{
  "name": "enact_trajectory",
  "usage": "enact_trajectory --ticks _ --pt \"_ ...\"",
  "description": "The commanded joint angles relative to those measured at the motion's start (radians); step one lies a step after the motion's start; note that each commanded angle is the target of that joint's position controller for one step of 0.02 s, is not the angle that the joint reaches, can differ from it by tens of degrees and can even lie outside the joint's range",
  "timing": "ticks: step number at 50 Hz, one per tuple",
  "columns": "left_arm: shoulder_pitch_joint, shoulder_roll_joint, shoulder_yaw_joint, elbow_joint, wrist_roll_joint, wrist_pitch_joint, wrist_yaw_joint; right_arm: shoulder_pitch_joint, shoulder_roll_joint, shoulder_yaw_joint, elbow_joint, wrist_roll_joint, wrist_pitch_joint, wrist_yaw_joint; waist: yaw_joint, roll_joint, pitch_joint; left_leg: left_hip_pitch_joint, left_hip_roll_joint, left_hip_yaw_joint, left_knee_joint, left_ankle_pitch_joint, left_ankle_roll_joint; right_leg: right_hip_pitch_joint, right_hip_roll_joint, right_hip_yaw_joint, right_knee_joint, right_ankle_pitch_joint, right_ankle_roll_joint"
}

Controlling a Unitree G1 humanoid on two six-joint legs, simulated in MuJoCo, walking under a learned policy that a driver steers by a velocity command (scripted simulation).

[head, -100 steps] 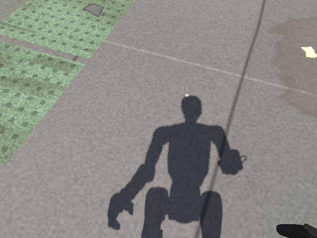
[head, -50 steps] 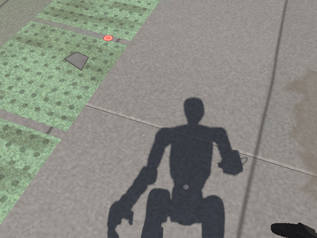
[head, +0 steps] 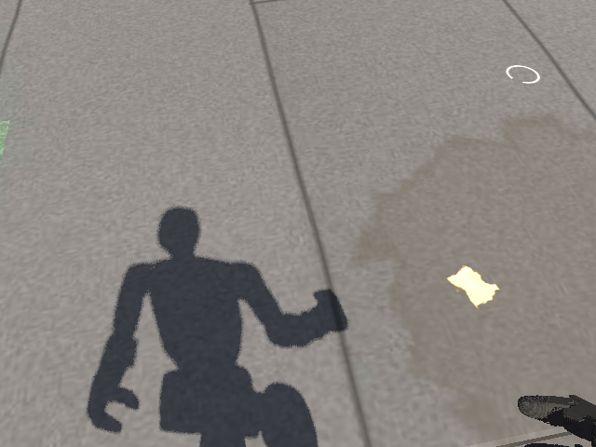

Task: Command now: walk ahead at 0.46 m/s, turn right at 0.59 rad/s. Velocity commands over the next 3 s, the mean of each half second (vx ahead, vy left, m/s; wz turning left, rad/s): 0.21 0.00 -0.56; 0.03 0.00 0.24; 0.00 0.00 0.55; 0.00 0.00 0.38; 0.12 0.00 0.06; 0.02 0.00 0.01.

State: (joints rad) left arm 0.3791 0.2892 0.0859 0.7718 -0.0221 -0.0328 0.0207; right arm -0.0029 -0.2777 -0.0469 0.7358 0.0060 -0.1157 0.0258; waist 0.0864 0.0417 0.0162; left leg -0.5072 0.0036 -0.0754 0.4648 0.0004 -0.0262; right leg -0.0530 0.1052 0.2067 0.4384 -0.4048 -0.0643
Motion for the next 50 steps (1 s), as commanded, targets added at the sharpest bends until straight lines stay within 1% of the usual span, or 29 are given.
enact_trajectory --ticks 1,2,3,4,5,6,7,9,11,14,17,22,24,25,26,27,28,29,30,32,35,37,42,45,46,47,48,49,50 --pt "-0.05 0.097 0.018 -0.073 0.007 -0.003 0.003 0.148 -0.182 -0.066 -0.028 -0.019 -0.032 -0.009 -0.147 -0.151 -0.125 0.357 0.054 -0.021 -0.028 -0.017 0.079 -0.106 -0.163 0.151 0.19 0.451 -0.065" --pt "-0.033 0.048 -0.001 -0.102 0.03 -0.002 0.006 0.288 -0.246 -0.079 -0.021 -0.035 -0.028 -0.018 -0.184 -0.008 -0.282 0.622 0.238 -0.201 0.013 0.093 0.132 -0.247 -0.072 0.047 0.489 0.228 -0.012" --pt "0.133 0.019 -0.009 -0.127 -0.005 -0.008 0.007 0.31 -0.291 -0.088 0.007 -0.043 -0.012 -0.009 -0.087 0.362 -0.372 0.86 0.443 -0.655 -0.076 0.077 0.304 -0.583 0.031 -0.024 0.773 -0.261 0.049" --pt "0.127 0.137 0.011 -0.088 -0.01 -0.002 0.012 0.263 -0.175 -0.062 -0.027 -0.017 -0.004 -0.006 -0.106 0.2 -0.304 0.802 0.429 -0.628 -0.086 0.025 0.281 -0.656 -0.057 0.017 0.885 -0.223 0.072" --pt "0.018 0.183 0.026 -0.101 -0.005 0.009 0.012 0.215 -0.114 -0.044 -0.044 -0.014 0.006 -0.012 -0.132 0.097 -0.196 0.679 0.385 -0.423 -0.075 0.129 0.244 -0.666 -0.082 -0.018 0.903 -0.154 0.088" --pt "-0.035 0.181 0.031 -0.111 0.002 0.021 0.016 0.168 -0.1 -0.036 -0.049 -0.021 0.017 -0.013 -0.115 0.019 -0.139 0.558 0.34 -0.286 -0.077 0.27 0.226 -0.628 -0.116 -0.056 0.883 -0.108 0.103" --pt "-0.063 0.173 0.037 -0.125 0.01 0.031 0.017 0.14 -0.089 -0.032 -0.039 -0.021 0.026 -0.015 -0.098 0.014 -0.092 0.464 0.303 -0.197 -0.085 0.356 0.222 -0.608 -0.143 -0.071 0.837 -0.082 0.11" --pt "-0.042 0.109 0.028 -0.136 -0.004 0.053 0.012 0.122 -0.098 -0.035 -0.021 -0.028 0.028 -0.019 -0.068 0.079 -0.066 0.349 0.255 -0.078 -0.143 0.373 0.22 -0.527 -0.166 -0.116 0.753 -0.043 0.113" --pt "-0.075 0.075 0.017 -0.167 -0.003 0.064 0.012 0.111 -0.133 -0.047 -0.009 -0.026 0.033 -0.027 -0.068 0.093 -0.065 0.347 0.273 -0.027 -0.182 0.409 0.252 -0.542 -0.175 -0.14 0.664 0.001 0.125" --pt "-0.112 0.072 0.013 -0.189 0.004 0.067 0.0 0.091 -0.16 -0.057 -0.004 -0.013 0.052 -0.041 -0.075 0.064 -0.111 0.386 0.29 0.046 -0.202 0.386 0.26 -0.509 -0.19 -0.157 0.523 0.146 0.124" --pt "-0.169 0.074 0.012 -0.21 0.006 0.067 -0.02 0.076 -0.173 -0.059 0.003 -0.004 0.071 -0.044 -0.091 0.063 -0.098 0.373 0.273 0.135 -0.205 0.297 0.233 -0.433 -0.182 -0.195 0.382 0.244 0.104" --pt "-0.244 0.094 0.023 -0.259 0.011 0.079 -0.046 0.117 -0.212 -0.071 0.03 0.025 0.091 -0.031 -0.109 0.068 -0.062 0.432 0.306 0.141 -0.109 0.236 0.198 -0.372 -0.15 -0.234 0.192 0.17 0.05" --pt "-0.179 0.106 0.032 -0.239 0.021 0.07 -0.038 0.13 -0.187 -0.059 0.054 0.037 0.094 -0.026 -0.062 0.021 -0.091 0.388 0.249 0.173 0.042 0.226 0.139 -0.183 -0.104 -0.239 -0.02 0.334 0.002" --pt "-0.12 0.185 0.051 -0.231 0.029 0.066 -0.02 0.176 -0.136 -0.038 0.06 0.007 0.086 -0.02 -0.056 -0.112 -0.168 0.268 0.177 0.226 0.204 0.054 0.066 0.03 -0.221 -0.095 -0.043 0.728 -0.045" --pt "-0.125 0.225 0.037 -0.255 0.055 0.063 -0.001 0.198 -0.05 0.004 0.034 -0.047 0.078 -0.004 -0.087 -0.34 -0.244 0.008 0.062 0.22 0.461 -0.633 -0.019 0.237 -0.487 0.194 0.021 1.159 -0.213" --pt "-0.139 0.104 -0.006 -0.243 0.057 0.05 -0.002 0.219 -0.072 0.001 0.061 -0.026 0.084 0.005 -0.07 -0.221 -0.354 0.023 0.088 0.062 0.555 -0.732 -0.052 0.18 -0.546 0.183 0.024 1.13 -0.322" --pt "-0.149 0.084 -0.01 -0.21 0.055 0.041 -0.016 0.18 -0.126 -0.013 0.062 0.014 0.095 0.005 -0.059 -0.192 -0.3 0.023 0.101 0.045 0.561 -0.694 -0.057 0.109 -0.479 0.118 -0.015 0.933 -0.299" --pt "-0.204 0.088 -0.009 -0.191 0.051 0.034 -0.02 0.146 -0.136 -0.019 0.066 0.022 0.104 -0.004 -0.07 -0.167 -0.214 0.005 0.11 0.039 0.524 -0.662 -0.056 0.056 -0.411 0.047 -0.033 0.814 -0.227" --pt "-0.252 0.085 -0.012 -0.185 0.051 0.03 -0.017 0.137 -0.138 -0.022 0.081 0.014 0.115 -0.017 -0.078 -0.159 -0.171 0.022 0.112 0.027 0.486 -0.615 -0.061 0.002 -0.387 -0.001 -0.048 0.768 -0.185" --pt "-0.314 0.106 -0.006 -0.171 0.056 0.027 -0.01 0.192 -0.135 -0.023 0.104 0.006 0.136 -0.03 -0.121 -0.174 -0.136 0.147 0.081 0.058 0.434 -0.506 -0.084 -0.128 -0.349 -0.102 -0.066 0.77 -0.16" --pt "-0.312 0.138 0.011 -0.148 0.05 0.035 0.009 0.188 -0.139 -0.029 0.094 0.013 0.148 -0.042 -0.098 -0.171 -0.125 0.142 0.062 0.096 0.431 -0.459 -0.078 -0.123 -0.376 -0.115 -0.083 0.664 -0.184" --pt "-0.31 0.132 0.013 -0.13 0.046 0.042 0.019 0.171 -0.128 -0.031 0.078 0.015 0.158 -0.045 -0.085 -0.171 -0.108 0.12 0.07 0.097 0.436 -0.464 -0.061 -0.12 -0.405 -0.108 -0.099 0.573 -0.194" --pt "-0.345 0.127 0.021 -0.099 0.035 0.052 0.028 0.175 -0.113 -0.036 0.054 0.01 0.169 -0.031 -0.094 -0.178 -0.091 0.153 0.07 0.129 0.341 -0.439 -0.017 -0.116 -0.43 -0.136 -0.086 0.487 -0.171" --pt "-0.371 0.122 0.025 -0.075 0.002 0.062 0.033 0.27 -0.115 -0.045 0.078 0.001 0.166 -0.014 -0.15 -0.146 -0.088 0.293 0.025 0.165 0.062 -0.238 0.05 -0.163 -0.379 -0.222 0.043 0.397 -0.073" --pt "-0.31 0.093 0.023 -0.053 0.007 0.066 0.03 0.277 -0.175 -0.061 0.071 -0.007 0.161 -0.019 -0.125 0.011 -0.061 0.358 0.101 0.0 -0.071 -0.028 0.107 -0.267 -0.296 -0.313 0.218 0.223 0.021" --pt "-0.34 0.047 0.009 -0.093 0.05 0.065 0.027 0.273 -0.293 -0.084 0.043 -0.007 0.154 -0.036 -0.1 0.293 -0.021 0.458 0.342 -0.362 -0.108 0.33 0.257 -0.558 -0.129 -0.362 0.486 -0.203 0.132" --pt "-0.447 0.068 0.015 -0.125 0.041 0.058 0.033 0.299 -0.296 -0.079 0.029 -0.053 0.13 -0.024 -0.173 0.221 -0.07 0.397 0.405 -0.464 -0.166 0.287 0.386 -0.599 -0.074 -0.197 0.667 -0.311 0.127" --pt "-0.442 0.097 0.026 -0.113 0.02 0.058 0.035 0.256 -0.277 -0.076 0.02 -0.054 0.109 -0.021 -0.145 0.127 -0.056 0.393 0.356 -0.382 -0.17 0.193 0.355 -0.613 -0.1 -0.147 0.734 -0.232 0.111" --pt "-0.411 0.109 0.034 -0.092 0.017 0.059 0.038 0.198 -0.255 -0.075 0.011 -0.027 0.1 -0.028 -0.111 0.081 -0.038 0.398 0.299 -0.309 -0.156 0.123 0.295 -0.629 -0.118 -0.136 0.729 -0.131 0.104"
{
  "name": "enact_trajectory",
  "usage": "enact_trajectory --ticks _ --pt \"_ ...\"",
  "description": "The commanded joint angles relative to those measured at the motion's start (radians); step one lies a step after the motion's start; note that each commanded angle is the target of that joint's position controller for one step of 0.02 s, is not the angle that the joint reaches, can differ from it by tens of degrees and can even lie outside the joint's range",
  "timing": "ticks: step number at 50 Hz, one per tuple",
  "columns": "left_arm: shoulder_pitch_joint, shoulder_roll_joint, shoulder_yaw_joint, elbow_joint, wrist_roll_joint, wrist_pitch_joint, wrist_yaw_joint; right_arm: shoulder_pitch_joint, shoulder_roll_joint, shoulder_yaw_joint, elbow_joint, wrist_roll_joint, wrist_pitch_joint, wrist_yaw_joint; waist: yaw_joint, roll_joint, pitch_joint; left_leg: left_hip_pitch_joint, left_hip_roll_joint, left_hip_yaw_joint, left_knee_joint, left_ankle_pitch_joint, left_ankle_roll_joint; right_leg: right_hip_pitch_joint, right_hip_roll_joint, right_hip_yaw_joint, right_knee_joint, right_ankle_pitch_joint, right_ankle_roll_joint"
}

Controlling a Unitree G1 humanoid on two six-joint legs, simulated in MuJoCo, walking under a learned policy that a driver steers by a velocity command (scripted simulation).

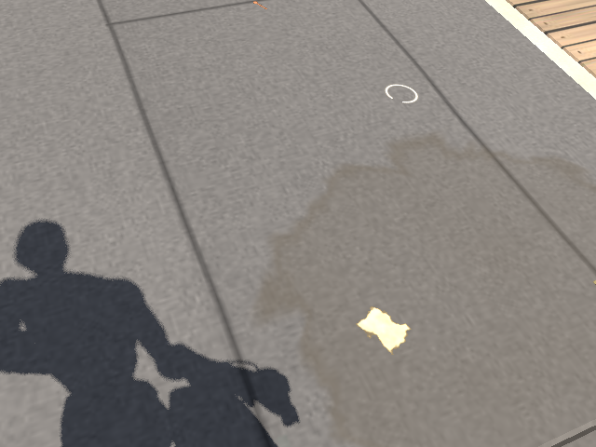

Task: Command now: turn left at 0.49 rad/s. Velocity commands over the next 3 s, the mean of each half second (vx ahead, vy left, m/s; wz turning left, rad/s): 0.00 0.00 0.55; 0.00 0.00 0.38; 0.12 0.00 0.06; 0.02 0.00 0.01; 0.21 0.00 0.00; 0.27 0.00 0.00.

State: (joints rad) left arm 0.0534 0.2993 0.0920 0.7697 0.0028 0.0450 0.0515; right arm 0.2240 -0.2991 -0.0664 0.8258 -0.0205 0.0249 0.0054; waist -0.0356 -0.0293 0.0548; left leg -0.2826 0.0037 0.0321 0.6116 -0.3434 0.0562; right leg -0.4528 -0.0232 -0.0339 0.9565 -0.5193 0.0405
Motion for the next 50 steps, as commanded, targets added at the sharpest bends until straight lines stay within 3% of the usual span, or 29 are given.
enact_trajectory --ticks 1,2,4,9,12,15,18,20,21,22,23,24,25,26,27,29,33,35,38,40,41,42,43,44,45,47,50 --pt "-0.064 0.109 0.034 -0.067 -0.001 -0.017 0.013 -0.067 -0.191 -0.044 -0.09 0.023 -0.04 -0.016 0.024 0.128 -0.075 0.178 0.267 -0.376 -0.296 0.442 0.17 -0.231 -0.001 0.11 0.193 0.043 0.004" --pt "-0.052 0.112 0.037 -0.06 0.004 -0.018 0.015 -0.079 -0.17 -0.036 -0.096 0.034 -0.037 -0.025 0.033 0.136 -0.083 0.171 0.245 -0.353 -0.293 0.464 0.155 -0.206 0.0 0.113 0.189 0.094 0.012" --pt "-0.033 0.092 0.035 -0.051 -0.002 -0.026 0.012 -0.047 -0.154 -0.031 -0.099 0.03 -0.032 -0.035 0.032 0.135 -0.119 0.207 0.219 -0.331 -0.285 0.516 0.157 -0.181 0.019 0.11 0.177 0.155 0.025" --pt "-0.052 0.07 0.024 -0.048 -0.009 -0.042 0.006 -0.011 -0.184 -0.045 -0.104 0.035 -0.018 -0.047 0.006 0.155 -0.117 0.259 0.195 -0.361 -0.275 0.434 0.159 -0.156 0.031 0.123 -0.064 0.195 0.054" --pt "-0.054 0.078 0.022 -0.044 -0.011 -0.051 -0.004 -0.032 -0.2 -0.052 -0.118 0.033 -0.009 -0.043 -0.002 0.18 -0.097 0.19 0.182 -0.399 -0.275 0.355 0.166 -0.075 0.042 0.125 -0.173 0.19 0.06" --pt "-0.034 0.093 0.023 -0.038 -0.016 -0.065 -0.016 -0.061 -0.205 -0.055 -0.133 0.032 0.0 -0.035 -0.001 0.195 -0.103 0.153 0.175 -0.451 -0.252 0.394 0.169 0.008 0.059 0.127 -0.255 0.169 0.052" --pt "0.01 0.105 0.025 -0.026 -0.019 -0.082 -0.03 -0.097 -0.199 -0.052 -0.149 0.04 0.009 -0.033 0.017 0.204 -0.124 0.163 0.162 -0.511 -0.204 0.491 0.153 0.09 0.071 0.125 -0.386 0.185 0.034" --pt "0.084 0.114 0.03 -0.001 -0.018 -0.091 -0.04 -0.135 -0.185 -0.046 -0.166 0.053 0.017 -0.041 0.066 0.19 -0.135 0.125 0.11 -0.51 -0.148 0.434 0.097 0.231 0.059 0.109 -0.61 0.378 0.007" --pt "0.111 0.161 0.041 0.005 -0.007 -0.09 -0.037 -0.109 -0.15 -0.036 -0.172 0.046 0.017 -0.044 0.055 0.116 -0.161 0.037 0.059 -0.464 -0.064 0.265 0.046 0.354 -0.057 0.193 -0.642 0.474 -0.035" --pt "0.082 0.222 0.047 -0.012 0.008 -0.079 -0.026 -0.028 -0.086 -0.019 -0.168 0.027 0.013 -0.039 -0.016 -0.147 -0.176 -0.109 -0.088 -0.293 0.155 -0.152 -0.015 0.451 -0.263 0.392 -0.624 0.75 -0.134" --pt "0.08 0.219 0.044 -0.016 0.041 -0.077 -0.033 -0.03 -0.16 -0.043 -0.183 0.037 0.005 -0.038 0.0 -0.241 -0.145 -0.256 -0.131 -0.211 0.355 -0.359 -0.062 0.398 -0.385 0.555 -0.644 0.813 -0.295" --pt "0.045 0.169 0.028 -0.035 0.032 -0.08 -0.034 -0.011 -0.231 -0.066 -0.16 0.037 0.005 -0.039 -0.005 -0.138 -0.123 -0.268 -0.067 -0.217 0.502 -0.298 -0.088 0.369 -0.371 0.489 -0.644 0.752 -0.314" --pt "0.006 0.128 0.017 -0.041 0.019 -0.079 -0.03 -0.013 -0.237 -0.076 -0.147 0.041 0.012 -0.038 -0.015 -0.104 -0.1 -0.279 -0.051 -0.201 0.552 -0.225 -0.104 0.351 -0.301 0.384 -0.634 0.684 -0.27" --pt "-0.013 0.111 0.01 -0.048 0.006 -0.076 -0.026 -0.006 -0.209 -0.073 -0.132 0.042 0.025 -0.04 -0.013 -0.092 -0.085 -0.289 -0.041 -0.187 0.58 -0.173 -0.124 0.346 -0.248 0.307 -0.634 0.617 -0.239" --pt "-0.014 0.11 0.006 -0.046 -0.003 -0.073 -0.02 -0.014 -0.187 -0.067 -0.139 0.04 0.032 -0.038 -0.001 -0.101 -0.066 -0.31 -0.034 -0.176 0.6 -0.127 -0.141 0.346 -0.234 0.27 -0.637 0.62 -0.239" --pt "0.022 0.12 0.005 -0.034 0.004 -0.064 -0.008 -0.056 -0.147 -0.054 -0.168 0.05 0.032 -0.03 0.026 -0.124 -0.059 -0.315 -0.021 -0.12 0.542 -0.079 -0.159 0.361 -0.208 0.196 -0.652 0.639 -0.249" --pt "0.072 0.161 0.016 -0.025 0.008 -0.049 -0.001 -0.116 -0.112 -0.034 -0.216 0.043 0.026 -0.018 0.075 -0.127 -0.104 -0.276 0.028 -0.081 0.35 -0.081 -0.171 0.451 -0.252 0.159 -0.644 0.696 -0.276" --pt "0.054 0.185 0.021 -0.027 0.003 -0.045 -0.013 -0.109 -0.098 -0.023 -0.222 0.036 0.025 -0.013 0.071 -0.134 -0.115 -0.171 0.03 -0.048 0.244 -0.088 -0.155 0.404 -0.255 0.127 -0.639 0.728 -0.276" --pt "0.049 0.2 0.022 -0.017 -0.014 -0.043 -0.032 -0.076 -0.113 -0.026 -0.213 0.035 0.029 -0.008 0.061 -0.143 -0.113 -0.067 0.008 -0.009 0.089 -0.05 -0.126 0.378 -0.265 0.118 -0.61 0.737 -0.267" --pt "0.026 0.191 0.015 -0.009 -0.033 -0.042 -0.037 -0.011 -0.107 -0.029 -0.185 0.032 0.03 -0.002 0.016 -0.128 -0.112 0.067 -0.014 0.017 -0.144 0.123 -0.081 0.334 -0.245 0.095 -0.543 0.689 -0.221" --pt "0.07 0.158 0.002 0.015 -0.034 -0.046 -0.04 0.009 -0.126 -0.034 -0.176 0.03 0.031 -0.004 0.009 -0.088 -0.114 0.179 -0.011 -0.007 -0.261 0.246 -0.05 0.271 -0.215 0.067 -0.493 0.606 -0.162" --pt "0.117 0.095 -0.019 0.021 0.003 -0.052 -0.047 0.028 -0.188 -0.046 -0.183 0.029 0.031 -0.016 0.033 0.092 -0.167 0.343 0.139 -0.201 -0.273 0.538 -0.008 0.146 -0.14 -0.014 -0.334 0.364 -0.065" --pt "0.107 0.045 -0.038 -0.008 0.031 -0.058 -0.05 -0.018 -0.23 -0.041 -0.213 0.006 0.025 -0.021 0.057 0.308 -0.171 0.334 0.358 -0.43 -0.246 0.762 0.166 -0.015 -0.036 -0.041 -0.18 -0.087 0.016" --pt "0.04 0.121 -0.015 -0.014 0.008 -0.05 -0.036 -0.006 -0.174 -0.029 -0.206 -0.014 0.003 -0.011 -0.009 0.213 -0.183 0.229 0.374 -0.438 -0.271 0.655 0.269 0.001 -0.045 0.045 -0.035 -0.153 0.033" --pt "0.04 0.146 -0.004 -0.007 -0.012 -0.042 -0.032 -0.042 -0.153 -0.02 -0.191 -0.013 -0.015 -0.007 0.014 0.192 -0.137 0.189 0.316 -0.364 -0.286 0.568 0.241 -0.005 -0.053 0.064 0.028 -0.112 0.03" --pt "0.07 0.149 0.005 0.028 -0.008 -0.027 -0.019 -0.106 -0.139 -0.017 -0.182 0.005 -0.032 -0.009 0.034 0.187 -0.092 0.171 0.243 -0.289 -0.294 0.476 0.165 -0.029 -0.059 0.079 0.04 -0.011 0.033" --pt "0.11 0.113 -0.001 0.052 -0.007 -0.025 -0.017 -0.126 -0.097 -0.001 -0.158 0.006 -0.04 -0.018 0.057 0.164 -0.104 0.142 0.203 -0.219 -0.291 0.55 0.158 0.05 -0.05 0.074 -0.003 0.096 0.05"
Over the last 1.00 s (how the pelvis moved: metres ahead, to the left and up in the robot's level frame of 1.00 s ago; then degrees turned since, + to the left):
0.18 0.02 0.00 -5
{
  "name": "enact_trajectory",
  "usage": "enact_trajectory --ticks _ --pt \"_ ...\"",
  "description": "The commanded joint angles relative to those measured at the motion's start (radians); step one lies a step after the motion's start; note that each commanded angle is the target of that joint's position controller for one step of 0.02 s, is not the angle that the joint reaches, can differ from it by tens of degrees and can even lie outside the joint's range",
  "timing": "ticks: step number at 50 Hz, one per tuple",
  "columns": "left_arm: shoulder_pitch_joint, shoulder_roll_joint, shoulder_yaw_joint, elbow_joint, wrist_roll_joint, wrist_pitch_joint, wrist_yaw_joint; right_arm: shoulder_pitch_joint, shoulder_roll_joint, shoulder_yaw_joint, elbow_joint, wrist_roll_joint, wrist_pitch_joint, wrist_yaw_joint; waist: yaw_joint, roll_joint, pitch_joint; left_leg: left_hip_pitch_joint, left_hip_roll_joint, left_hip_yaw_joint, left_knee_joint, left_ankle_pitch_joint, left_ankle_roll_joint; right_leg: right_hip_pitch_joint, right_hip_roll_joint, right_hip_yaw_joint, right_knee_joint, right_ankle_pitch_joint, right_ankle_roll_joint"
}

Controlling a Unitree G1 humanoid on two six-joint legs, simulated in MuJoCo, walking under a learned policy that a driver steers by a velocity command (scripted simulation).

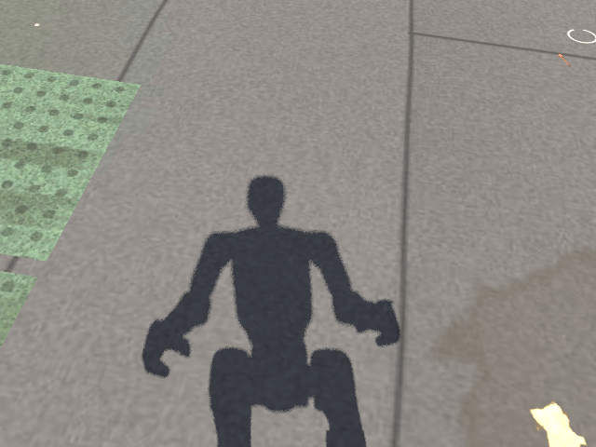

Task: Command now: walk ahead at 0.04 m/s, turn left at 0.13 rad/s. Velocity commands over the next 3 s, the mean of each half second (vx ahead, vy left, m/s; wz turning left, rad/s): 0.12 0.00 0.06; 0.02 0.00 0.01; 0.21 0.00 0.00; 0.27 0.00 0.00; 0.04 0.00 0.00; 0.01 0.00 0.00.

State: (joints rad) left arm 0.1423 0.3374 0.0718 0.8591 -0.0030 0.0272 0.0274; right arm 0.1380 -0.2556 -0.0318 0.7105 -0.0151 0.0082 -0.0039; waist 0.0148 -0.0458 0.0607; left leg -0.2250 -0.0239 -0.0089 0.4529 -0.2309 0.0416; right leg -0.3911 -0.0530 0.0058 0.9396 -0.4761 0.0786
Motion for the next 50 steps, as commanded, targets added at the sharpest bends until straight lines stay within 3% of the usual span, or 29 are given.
enact_trajectory --ticks 1,2,4,6,9,11,12,13,14,15,16,17,18,20,23,25,32,50 --pt "0.025 0.059 0.012 -0.032 -0.001 -0.01 0.004 -0.024 -0.129 -0.033 -0.028 0.005 -0.023 -0.01 -0.002 0.177 -0.128 0.103 0.216 -0.172 -0.152 0.3 0.168 0.004 -0.025 0.025 -0.057 0.082 0.011" --pt "0.002 0.05 0.006 -0.034 -0.003 -0.014 0.0 -0.004 -0.139 -0.037 -0.014 0.01 -0.02 -0.011 -0.025 0.183 -0.117 0.108 0.208 -0.188 -0.183 0.109 0.167 0.009 -0.02 0.007 -0.118 0.095 0.007" --pt "-0.059 0.073 0.007 -0.058 -0.013 -0.028 -0.006 0.042 -0.201 -0.057 0.01 0.019 -0.015 -0.014 -0.068 0.209 -0.061 0.123 0.238 -0.286 -0.257 -0.205 0.187 -0.044 0.001 -0.018 -0.165 0.065 -0.014" --pt "-0.074 0.088 0.008 -0.065 -0.022 -0.047 -0.012 0.056 -0.207 -0.06 0.022 0.023 -0.02 -0.015 -0.075 0.2 -0.023 0.142 0.274 -0.351 -0.29 -0.3 0.195 -0.08 -0.007 -0.008 -0.218 0.041 -0.045" --pt "-0.067 0.063 0.0 -0.048 -0.013 -0.073 -0.022 0.037 -0.188 -0.057 0.03 0.024 -0.028 -0.014 -0.058 0.157 -0.006 0.13 0.263 -0.323 -0.269 -0.173 0.19 -0.024 -0.002 -0.014 -0.316 0.061 -0.077" --pt "-0.007 0.04 -0.006 -0.016 -0.004 -0.082 -0.027 -0.006 -0.176 -0.052 0.033 0.026 -0.022 -0.014 -0.008 0.142 -0.045 0.086 0.219 -0.243 -0.196 0.055 0.165 0.128 0.027 -0.045 -0.464 0.206 -0.084" --pt "0.041 0.034 -0.008 0.006 0.006 -0.082 -0.029 -0.022 -0.152 -0.043 0.035 0.026 -0.02 -0.012 0.027 0.132 -0.08 0.047 0.194 -0.204 -0.147 0.16 0.136 0.249 0.037 -0.049 -0.562 0.319 -0.089" --pt "0.083 0.061 -0.006 0.021 0.015 -0.079 -0.026 -0.013 -0.112 -0.03 0.04 0.016 -0.023 -0.009 0.038 0.1 -0.123 -0.003 0.154 -0.164 -0.089 0.2 0.083 0.377 -0.013 0.017 -0.596 0.44 -0.099" --pt "0.11 0.128 0.002 0.017 0.017 -0.072 -0.019 0.002 -0.072 -0.018 0.037 -0.008 -0.027 -0.008 0.017 -0.036 -0.152 -0.06 0.069 -0.073 0.053 0.073 0.01 0.445 -0.146 0.162 -0.612 0.658 -0.134" --pt "0.035 0.134 -0.005 0.021 0.016 -0.068 -0.02 0.034 -0.052 -0.015 0.03 -0.012 -0.024 -0.017 -0.044 -0.189 -0.138 -0.056 0.018 -0.027 0.045 -0.129 -0.04 0.347 -0.219 0.246 -0.608 0.599 -0.246" --pt "-0.035 0.084 -0.018 -0.006 0.008 -0.068 -0.023 0.026 -0.103 -0.022 0.043 -0.011 -0.019 -0.023 -0.035 -0.149 -0.1 -0.045 0.033 -0.022 0.057 -0.146 -0.063 0.315 -0.206 0.25 -0.627 0.503 -0.277" --pt "-0.05 0.072 -0.024 -0.005 0.012 -0.068 -0.024 0.014 -0.126 -0.029 0.048 -0.001 -0.017 -0.025 -0.027 -0.134 -0.077 -0.059 0.031 -0.019 0.059 -0.112 -0.066 0.312 -0.182 0.233 -0.627 0.468 -0.261" --pt "-0.053 0.091 -0.022 -0.001 0.013 -0.069 -0.026 0.021 -0.128 -0.031 0.062 0.002 -0.011 -0.03 -0.028 -0.118 -0.074 -0.051 0.034 -0.018 0.054 -0.076 -0.067 0.309 -0.16 0.215 -0.619 0.467 -0.247" --pt "-0.055 0.086 -0.029 0.014 0.011 -0.077 -0.028 0.037 -0.13 -0.03 0.072 -0.003 -0.001 -0.031 -0.039 -0.078 -0.069 0.005 0.067 -0.047 -0.001 0.072 -0.063 0.278 -0.147 0.184 -0.594 0.551 -0.217" --pt "-0.021 0.094 -0.03 0.036 0.006 -0.079 -0.033 0.041 -0.166 -0.038 0.101 0.01 -0.003 -0.026 -0.011 0.027 -0.1 0.088 0.072 -0.06 -0.012 0.316 -0.036 0.304 -0.04 0.07 -0.52 0.71 -0.151" --pt "-0.017 0.095 -0.031 0.052 -0.001 -0.073 -0.031 0.047 -0.154 -0.037 0.119 0.011 -0.003 -0.024 -0.01 0.047 -0.132 0.116 0.077 -0.063 -0.014 0.381 -0.032 0.337 -0.035 0.06 -0.498 0.812 -0.15" --pt "-0.058 0.077 -0.033 0.089 0.002 -0.045 -0.032 0.028 -0.149 -0.038 0.17 0.01 0.01 -0.03 -0.014 0.061 -0.113 0.145 0.079 -0.056 -0.039 0.348 -0.031 0.314 -0.019 0.049 -0.515 0.716 -0.149" --pt "-0.038 0.069 -0.039 0.168 0.009 -0.035 -0.011 0.023 -0.135 -0.028 0.288 0.009 -0.001 -0.043 -0.012 0.043 -0.053 0.098 0.072 -0.038 -0.075 0.181 -0.045 0.248 0.001 0.047 -0.57 0.44 -0.135"
Over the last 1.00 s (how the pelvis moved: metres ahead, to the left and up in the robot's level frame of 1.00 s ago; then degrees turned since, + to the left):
0.00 0.01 0.01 29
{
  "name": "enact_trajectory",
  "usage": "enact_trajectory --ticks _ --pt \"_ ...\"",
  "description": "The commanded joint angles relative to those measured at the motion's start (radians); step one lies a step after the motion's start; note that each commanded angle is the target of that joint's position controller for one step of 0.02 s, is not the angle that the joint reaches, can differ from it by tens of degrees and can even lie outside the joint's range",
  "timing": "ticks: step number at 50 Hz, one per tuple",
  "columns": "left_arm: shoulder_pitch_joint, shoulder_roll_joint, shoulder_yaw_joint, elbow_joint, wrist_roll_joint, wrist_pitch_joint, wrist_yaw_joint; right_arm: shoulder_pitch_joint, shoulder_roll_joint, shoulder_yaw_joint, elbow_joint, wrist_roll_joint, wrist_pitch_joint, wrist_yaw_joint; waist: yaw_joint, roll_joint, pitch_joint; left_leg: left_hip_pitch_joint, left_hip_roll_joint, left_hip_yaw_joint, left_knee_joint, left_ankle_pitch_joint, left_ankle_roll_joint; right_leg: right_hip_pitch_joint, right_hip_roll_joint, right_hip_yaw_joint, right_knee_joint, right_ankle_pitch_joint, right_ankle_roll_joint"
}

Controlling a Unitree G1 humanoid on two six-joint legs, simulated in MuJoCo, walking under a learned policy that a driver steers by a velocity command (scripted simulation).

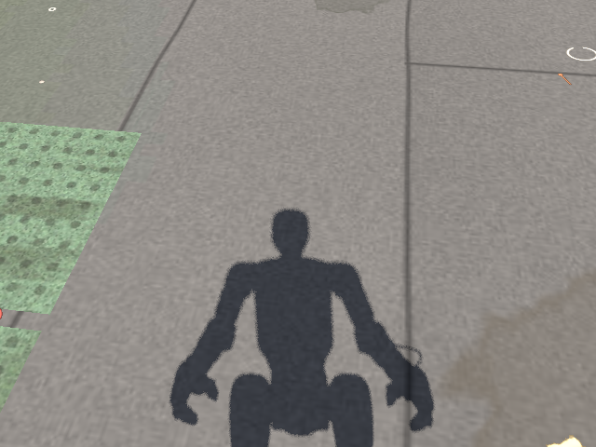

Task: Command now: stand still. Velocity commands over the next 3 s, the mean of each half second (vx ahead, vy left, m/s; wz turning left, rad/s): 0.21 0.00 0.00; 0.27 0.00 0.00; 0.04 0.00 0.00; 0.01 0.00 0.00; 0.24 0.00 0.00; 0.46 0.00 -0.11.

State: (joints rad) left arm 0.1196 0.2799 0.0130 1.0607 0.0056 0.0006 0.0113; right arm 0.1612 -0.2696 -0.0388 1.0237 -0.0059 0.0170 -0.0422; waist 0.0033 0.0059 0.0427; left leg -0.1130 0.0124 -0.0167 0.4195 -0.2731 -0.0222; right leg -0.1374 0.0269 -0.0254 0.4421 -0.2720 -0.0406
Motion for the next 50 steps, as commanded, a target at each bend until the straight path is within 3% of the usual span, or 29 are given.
enact_trajectory --ticks 1,5,7,8,10,12,13,15,18,20,22,23,24,25,26,28,30,35,36,39,41,43,44,45,46,47,48,49,50 --pt "-0.012 0.125 0.019 -0.032 0.0 -0.009 0.006 0.003 -0.119 -0.02 -0.019 0.0 -0.011 -0.005 -0.001 -0.008 -0.032 -0.017 0.035 -0.029 -0.043 0.216 0.018 -0.009 -0.079 0.079 -0.075 0.225 -0.016" --pt "0.001 0.118 0.017 -0.025 0.001 -0.009 0.009 0.015 -0.11 -0.017 0.002 0.0 -0.013 -0.006 -0.001 -0.007 -0.024 -0.028 0.033 -0.025 -0.046 0.19 0.015 -0.023 -0.078 0.083 -0.085 0.185 -0.017" --pt "0.024 0.129 0.023 -0.018 -0.007 -0.005 0.014 0.033 -0.094 -0.015 0.017 0.006 -0.012 -0.009 0.005 -0.035 -0.03 -0.062 -0.009 0.023 0.004 -0.03 0.02 -0.028 -0.073 0.1 -0.114 -0.117 -0.039" --pt "0.04 0.152 0.032 -0.018 -0.014 -0.003 0.016 0.022 -0.09 -0.014 0.011 0.009 -0.014 -0.009 0.016 -0.069 -0.004 -0.124 -0.033 0.05 0.068 -0.146 0.025 -0.045 -0.103 0.154 -0.15 -0.319 -0.07" --pt "0.099 0.2 0.05 -0.015 -0.021 -0.012 0.019 -0.024 -0.08 -0.012 -0.024 0.015 -0.033 -0.005 0.04 -0.161 0.061 -0.28 -0.03 0.073 0.259 -0.205 0.036 -0.058 -0.275 0.393 -0.285 -0.58 -0.17" --pt "0.139 0.202 0.059 -0.017 -0.011 -0.042 0.02 -0.059 -0.093 -0.019 -0.046 0.031 -0.057 0.008 0.057 -0.155 0.109 -0.433 0.039 -0.008 0.495 -0.27 0.053 -0.038 -0.388 0.55 -0.348 -0.526 -0.247" --pt "0.135 0.187 0.058 -0.025 -0.013 -0.056 0.017 -0.044 -0.102 -0.025 -0.044 0.036 -0.067 0.014 0.044 -0.122 0.1 -0.506 0.068 -0.033 0.567 -0.278 0.058 0.017 -0.398 0.55 -0.342 -0.466 -0.248" --pt "0.102 0.161 0.055 -0.051 -0.03 -0.07 0.015 -0.031 -0.096 -0.029 -0.039 0.038 -0.088 0.027 0.022 -0.084 0.073 -0.526 0.105 -0.032 0.495 -0.217 0.063 0.067 -0.348 0.436 -0.329 -0.342 -0.199" --pt "0.092 0.182 0.064 -0.066 -0.034 -0.061 0.014 -0.034 -0.055 -0.022 -0.033 0.029 -0.104 0.04 0.01 -0.108 0.024 -0.294 0.063 0.052 0.26 -0.122 0.041 -0.039 -0.244 0.242 -0.298 -0.192 -0.151" --pt "0.089 0.19 0.067 -0.069 -0.042 -0.05 0.009 0.055 -0.048 -0.025 0.007 0.031 -0.102 0.045 -0.037 -0.098 0.004 -0.076 0.003 0.125 0.121 0.042 0.026 -0.167 -0.207 0.172 -0.231 -0.192 -0.142" --pt "0.096 0.132 0.049 -0.074 -0.036 -0.05 0.002 0.199 -0.074 -0.04 0.06 0.033 -0.091 0.038 -0.094 -0.052 -0.02 0.115 -0.023 0.122 0.081 0.027 0.034 -0.288 -0.163 0.13 -0.083 -0.202 -0.109" --pt "0.077 0.057 0.026 -0.088 -0.02 -0.056 -0.007 0.288 -0.129 -0.055 0.068 0.031 -0.093 0.032 -0.132 0.108 -0.032 0.194 0.132 -0.107 -0.042 -0.091 0.088 -0.382 -0.082 0.025 0.219 -0.144 -0.045" --pt "0.05 0.004 0.014 -0.152 -0.014 -0.076 -0.005 0.388 -0.252 -0.072 0.075 0.018 -0.102 0.04 -0.135 0.341 -0.074 0.289 0.365 -0.589 -0.229 -0.288 0.242 -0.607 0.034 -0.023 0.549 -0.302 -0.003" --pt "0.042 0.063 0.027 -0.161 -0.045 -0.09 -0.005 0.345 -0.214 -0.055 0.075 0.004 -0.123 0.051 -0.105 0.231 -0.045 0.225 0.423 -0.732 -0.279 -0.473 0.31 -0.679 -0.019 0.101 0.737 -0.31 -0.02" --pt "0.028 0.101 0.034 -0.169 -0.063 -0.1 -0.011 0.252 -0.163 -0.039 0.043 0.009 -0.138 0.057 -0.072 0.16 0.036 0.177 0.391 -0.632 -0.279 -0.487 0.281 -0.749 -0.076 0.121 0.782 -0.199 -0.045" --pt "0.047 0.116 0.046 -0.149 -0.041 -0.109 -0.011 0.146 -0.112 -0.019 0.006 0.01 -0.145 0.066 -0.028 0.102 0.057 0.11 0.296 -0.409 -0.281 -0.237 0.209 -0.698 -0.139 0.101 0.715 -0.02 -0.048" --pt "0.038 0.106 0.053 -0.147 -0.028 -0.101 -0.018 0.16 -0.077 -0.008 0.005 0.003 -0.137 0.063 -0.022 0.11 0.05 0.07 0.23 -0.248 -0.302 -0.009 0.176 -0.61 -0.157 0.076 0.618 0.077 -0.023" --pt "-0.085 0.021 0.035 -0.196 -0.017 -0.086 -0.019 0.203 -0.104 -0.008 0.012 -0.006 -0.114 0.027 -0.032 0.065 0.044 0.021 0.155 -0.019 -0.255 0.61 0.17 -0.496 -0.1 -0.01 0.312 0.217 0.044" --pt "-0.122 0.006 0.029 -0.207 -0.018 -0.085 -0.022 0.214 -0.108 -0.008 0.013 -0.006 -0.109 0.022 -0.044 0.077 0.035 0.001 0.138 0.012 -0.247 0.642 0.161 -0.437 -0.08 -0.029 0.238 0.262 0.046" --pt "-0.172 0.015 0.028 -0.223 -0.022 -0.077 -0.031 0.255 -0.113 -0.011 0.031 0.003 -0.095 0.016 -0.056 0.098 0.017 0.028 0.159 0.016 -0.209 0.668 0.163 -0.353 -0.051 -0.029 0.139 0.327 0.033" --pt "-0.154 0.046 0.036 -0.224 -0.019 -0.078 -0.037 0.228 -0.111 -0.015 0.03 0.01 -0.087 0.014 -0.025 0.109 0.001 0.084 0.192 -0.004 -0.158 0.705 0.155 -0.327 -0.051 0.004 0.102 0.307 0.0" --pt "-0.045 0.095 0.057 -0.189 -0.007 -0.086 -0.039 0.18 -0.118 -0.022 0.018 0.013 -0.077 0.01 0.041 0.106 -0.058 0.137 0.191 -0.014 -0.036 0.793 0.132 -0.215 -0.025 0.001 0.047 0.305 -0.038" --pt "0.039 0.123 0.072 -0.157 0.001 -0.091 -0.036 0.187 -0.113 -0.022 0.017 0.011 -0.072 0.013 0.079 0.069 -0.11 0.137 0.146 0.002 0.089 0.791 0.106 -0.093 -0.019 -0.008 -0.021 0.43 -0.06" --pt "0.129 0.174 0.083 -0.136 0.017 -0.091 -0.029 0.228 -0.097 -0.015 0.005 -0.009 -0.074 0.016 0.085 -0.016 -0.223 0.008 0.089 0.025 0.271 0.548 0.068 0.147 -0.142 0.103 0.055 0.831 -0.098" --pt "0.169 0.181 0.075 -0.122 0.029 -0.077 -0.025 0.395 0.024 0.02 0.033 -0.017 -0.076 0.026 0.015 -0.23 -0.389 -0.261 -0.03 0.032 0.607 -0.141 0.005 0.459 -0.395 0.379 0.101 1.078 -0.3" --pt "0.173 0.097 0.052 -0.116 0.01 -0.068 -0.032 0.383 -0.006 0.012 0.052 0.008 -0.074 0.03 0.036 -0.191 -0.464 -0.272 -0.057 -0.085 0.745 -0.437 -0.016 0.402 -0.422 0.501 0.01 0.915 -0.349" --pt "0.073 0.092 0.047 -0.132 -0.009 -0.067 -0.033 0.296 -0.07 -0.007 0.028 0.031 -0.068 0.028 0.024 -0.131 -0.313 -0.322 -0.014 -0.093 0.791 -0.422 -0.018 0.241 -0.379 0.413 -0.05 0.687 -0.303" --pt "-0.014 0.073 0.04 -0.149 -0.007 -0.066 -0.028 0.22 -0.073 -0.011 0.01 0.035 -0.058 0.017 0.007 -0.082 -0.205 -0.348 0.018 -0.065 0.77 -0.369 -0.02 0.113 -0.335 0.346 -0.097 0.511 -0.254" --pt "-0.069 0.051 0.03 -0.155 0.001 -0.066 -0.025 0.186 -0.068 -0.016 0.007 0.025 -0.043 0.003 -0.012 -0.057 -0.13 -0.329 0.043 -0.053 0.707 -0.327 -0.028 -0.021 -0.301 0.286 -0.142 0.404 -0.222"
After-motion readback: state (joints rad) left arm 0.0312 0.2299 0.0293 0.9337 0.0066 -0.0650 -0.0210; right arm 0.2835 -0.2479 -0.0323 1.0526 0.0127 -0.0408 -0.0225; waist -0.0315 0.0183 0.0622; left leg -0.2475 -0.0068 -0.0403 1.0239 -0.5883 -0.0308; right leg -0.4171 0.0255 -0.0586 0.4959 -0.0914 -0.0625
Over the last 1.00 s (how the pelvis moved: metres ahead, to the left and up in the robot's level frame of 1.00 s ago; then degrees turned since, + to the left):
0.05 -0.04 0.00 0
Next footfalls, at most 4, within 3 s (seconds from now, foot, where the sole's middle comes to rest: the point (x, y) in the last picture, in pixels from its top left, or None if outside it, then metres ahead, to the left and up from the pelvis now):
0.46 left None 0.10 0.17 -0.78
0.88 right None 0.40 -0.04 -0.78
1.18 left None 0.33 0.20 -0.78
2.80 left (239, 337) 0.79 0.19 -0.78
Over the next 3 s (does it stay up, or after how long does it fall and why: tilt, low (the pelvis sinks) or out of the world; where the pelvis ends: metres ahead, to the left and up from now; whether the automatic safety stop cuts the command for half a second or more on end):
stays up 0.71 0.11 0.00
